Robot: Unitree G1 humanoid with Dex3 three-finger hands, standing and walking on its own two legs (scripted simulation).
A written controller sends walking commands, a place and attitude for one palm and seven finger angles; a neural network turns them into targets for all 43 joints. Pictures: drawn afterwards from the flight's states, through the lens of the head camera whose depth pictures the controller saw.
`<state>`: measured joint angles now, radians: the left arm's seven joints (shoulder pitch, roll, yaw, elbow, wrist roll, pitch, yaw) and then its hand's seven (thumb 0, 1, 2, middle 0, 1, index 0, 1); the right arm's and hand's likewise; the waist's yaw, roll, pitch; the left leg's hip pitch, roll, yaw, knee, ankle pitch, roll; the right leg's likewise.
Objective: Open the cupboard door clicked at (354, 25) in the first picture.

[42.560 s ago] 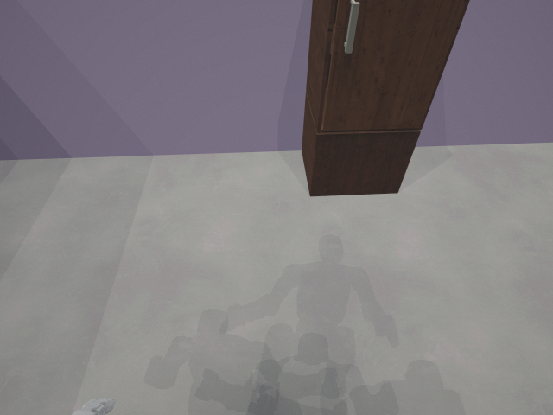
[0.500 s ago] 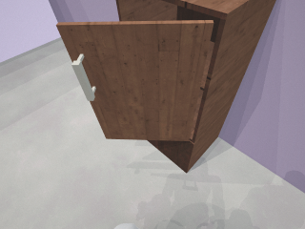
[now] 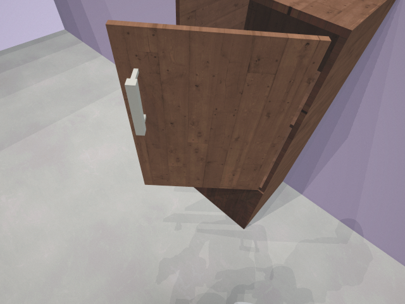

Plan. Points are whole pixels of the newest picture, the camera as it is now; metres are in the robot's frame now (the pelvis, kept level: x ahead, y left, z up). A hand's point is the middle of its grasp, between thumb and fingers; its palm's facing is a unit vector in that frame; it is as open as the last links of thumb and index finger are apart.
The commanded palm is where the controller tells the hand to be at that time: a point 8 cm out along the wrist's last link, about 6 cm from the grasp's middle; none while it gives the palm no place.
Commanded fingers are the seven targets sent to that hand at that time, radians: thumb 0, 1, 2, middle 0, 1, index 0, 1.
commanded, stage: come to a stop and stand still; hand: left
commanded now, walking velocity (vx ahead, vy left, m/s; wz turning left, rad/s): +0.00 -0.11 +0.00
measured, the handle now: (138, 103) +0.51 +0.19 +0.08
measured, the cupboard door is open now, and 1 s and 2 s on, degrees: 41 41 41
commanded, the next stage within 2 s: look again from close up in 0.60 s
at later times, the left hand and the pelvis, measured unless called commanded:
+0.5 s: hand out of the picture +0.00 +0.12 -0.18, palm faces +0.06 -0.98 -0.19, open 7.2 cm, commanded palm none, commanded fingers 0.00 0.90 0.90 -0.20 -0.30 -0.20 -0.30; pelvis -0.02 -0.06 +0.00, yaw +1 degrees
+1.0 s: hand out of the picture -0.06 +0.13 -0.18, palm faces +0.04 -0.98 -0.18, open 7.4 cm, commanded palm none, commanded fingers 0.00 0.90 0.90 -0.20 -0.30 -0.20 -0.30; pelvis -0.06 -0.03 +0.00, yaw +0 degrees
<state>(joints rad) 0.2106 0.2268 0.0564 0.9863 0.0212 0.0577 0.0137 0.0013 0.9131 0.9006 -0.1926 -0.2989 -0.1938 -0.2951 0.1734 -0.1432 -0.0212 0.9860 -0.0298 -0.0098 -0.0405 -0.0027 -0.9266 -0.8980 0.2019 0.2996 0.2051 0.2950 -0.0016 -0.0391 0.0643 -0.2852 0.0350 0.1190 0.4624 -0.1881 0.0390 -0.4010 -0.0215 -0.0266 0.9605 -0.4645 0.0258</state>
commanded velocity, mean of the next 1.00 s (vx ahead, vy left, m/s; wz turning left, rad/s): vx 0.00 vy -0.01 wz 0.00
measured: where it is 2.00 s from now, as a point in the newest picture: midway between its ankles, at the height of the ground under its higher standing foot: outside the picture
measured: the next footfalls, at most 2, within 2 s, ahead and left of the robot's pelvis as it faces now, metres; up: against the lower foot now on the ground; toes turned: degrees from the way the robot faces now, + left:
right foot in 0.20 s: +0.00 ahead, -0.15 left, +0.00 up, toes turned -2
left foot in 0.84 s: +0.00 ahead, +0.07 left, +0.00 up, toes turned +2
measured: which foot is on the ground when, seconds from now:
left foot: down 0.00-0.72, up 0.74-0.82, down 0.84-1.00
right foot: up 0.00-0.18, down 0.20-1.00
